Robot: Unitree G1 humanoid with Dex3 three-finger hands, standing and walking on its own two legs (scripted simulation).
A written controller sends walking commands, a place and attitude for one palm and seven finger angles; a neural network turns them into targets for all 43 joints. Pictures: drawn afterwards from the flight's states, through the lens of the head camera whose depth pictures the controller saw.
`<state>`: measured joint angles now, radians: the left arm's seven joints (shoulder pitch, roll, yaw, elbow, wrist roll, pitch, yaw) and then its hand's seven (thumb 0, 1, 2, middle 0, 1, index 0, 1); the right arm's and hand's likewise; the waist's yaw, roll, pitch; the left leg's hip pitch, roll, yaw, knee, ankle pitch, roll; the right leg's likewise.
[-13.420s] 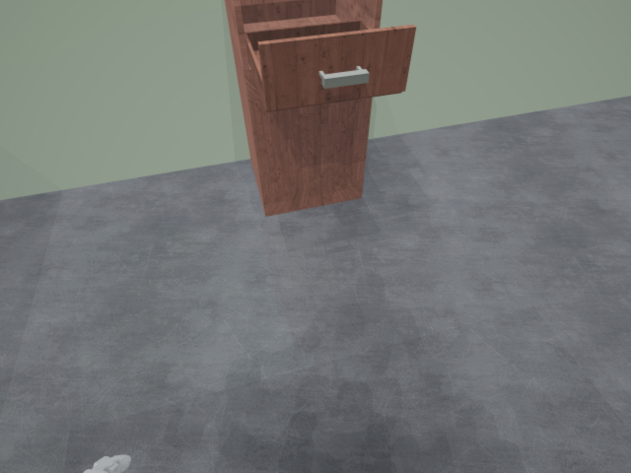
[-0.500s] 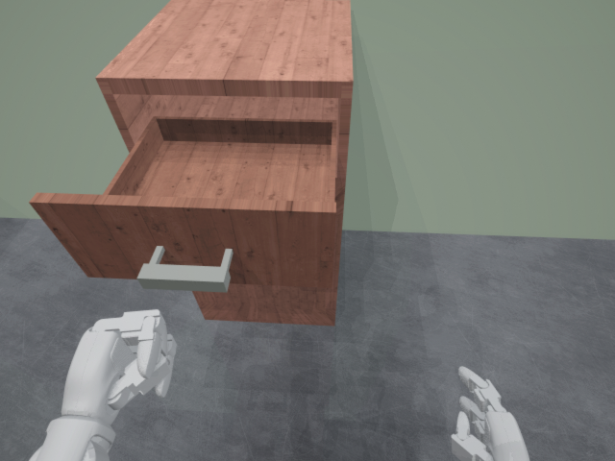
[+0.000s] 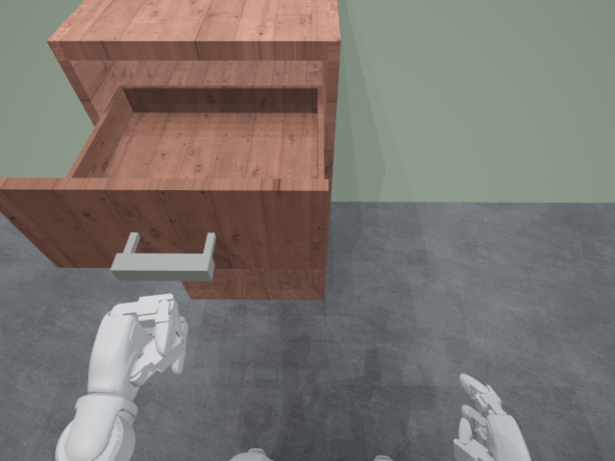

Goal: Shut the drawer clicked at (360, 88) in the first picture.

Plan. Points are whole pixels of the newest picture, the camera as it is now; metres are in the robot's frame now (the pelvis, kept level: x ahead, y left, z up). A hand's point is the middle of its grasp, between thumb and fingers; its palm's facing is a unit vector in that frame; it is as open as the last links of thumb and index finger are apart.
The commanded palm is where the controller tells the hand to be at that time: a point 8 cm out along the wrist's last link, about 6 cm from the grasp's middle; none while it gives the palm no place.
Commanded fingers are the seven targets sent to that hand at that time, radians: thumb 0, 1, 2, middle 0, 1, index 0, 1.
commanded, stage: bring the fist close to the handle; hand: left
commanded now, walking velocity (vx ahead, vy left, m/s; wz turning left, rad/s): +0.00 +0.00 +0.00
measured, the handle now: (168, 253) +0.37 +0.21 +0.06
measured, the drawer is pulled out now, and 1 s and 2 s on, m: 0.29 0.27 0.15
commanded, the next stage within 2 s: push the drawer shut in 0.52 s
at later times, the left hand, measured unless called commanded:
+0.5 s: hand (188, 337) +0.25 +0.16 +0.05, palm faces +0.04 -1.00 -0.06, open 3.2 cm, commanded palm +0.22 +0.21 +0.06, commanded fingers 0.00 0.90 0.90 -1.40 -1.60 -1.40 -1.60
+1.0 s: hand (192, 298) +0.30 +0.16 +0.05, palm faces +0.03 -1.00 -0.05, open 3.4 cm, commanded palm +0.28 +0.22 +0.06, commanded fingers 0.00 0.90 0.90 -1.40 -1.60 -1.40 -1.60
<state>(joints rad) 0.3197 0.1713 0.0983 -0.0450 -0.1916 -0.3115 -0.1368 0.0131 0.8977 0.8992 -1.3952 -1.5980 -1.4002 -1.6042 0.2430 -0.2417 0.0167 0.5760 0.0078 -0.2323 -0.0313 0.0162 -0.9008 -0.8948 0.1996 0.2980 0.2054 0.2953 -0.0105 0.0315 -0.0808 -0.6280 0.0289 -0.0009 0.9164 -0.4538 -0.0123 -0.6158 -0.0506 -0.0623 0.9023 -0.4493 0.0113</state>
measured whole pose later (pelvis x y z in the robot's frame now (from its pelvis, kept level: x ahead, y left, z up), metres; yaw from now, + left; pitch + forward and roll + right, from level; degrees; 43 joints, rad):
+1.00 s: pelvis +0.00 -0.01 -0.01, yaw +0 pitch +12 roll +0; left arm 0.01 0.21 0.16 0.24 -0.21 -0.32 -0.15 0.05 0.87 0.91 -1.39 -1.60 -1.40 -1.60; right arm 0.24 -0.25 0.01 0.60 0.02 -0.15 -0.04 0.01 -0.90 -0.89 0.20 0.30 0.21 0.30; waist -0.03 0.04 -0.09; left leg -0.70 0.04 -0.01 0.95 -0.46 -0.02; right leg -0.69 -0.04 -0.07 0.95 -0.46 0.00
